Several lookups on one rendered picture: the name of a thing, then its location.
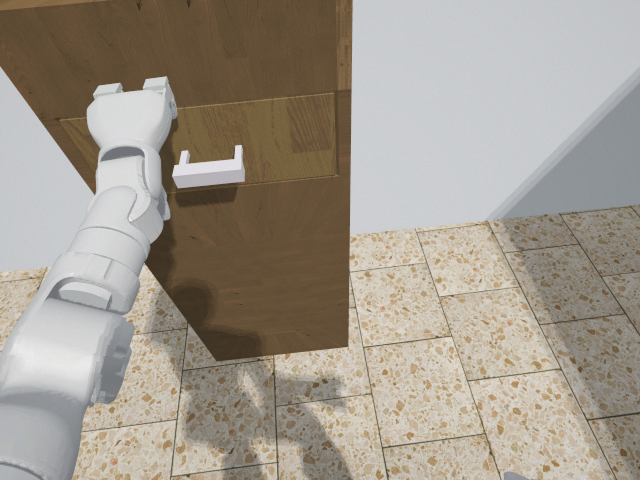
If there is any drawer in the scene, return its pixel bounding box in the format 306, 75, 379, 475
59, 91, 336, 192

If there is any left robot forearm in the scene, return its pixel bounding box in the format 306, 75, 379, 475
0, 139, 163, 389

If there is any robot left upper arm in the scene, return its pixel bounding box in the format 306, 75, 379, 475
0, 298, 135, 480

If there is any handle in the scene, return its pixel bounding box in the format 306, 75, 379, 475
172, 145, 245, 188

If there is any cabinet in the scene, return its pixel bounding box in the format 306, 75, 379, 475
0, 0, 353, 361

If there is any robot left hand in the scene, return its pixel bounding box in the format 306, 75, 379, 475
87, 76, 178, 221

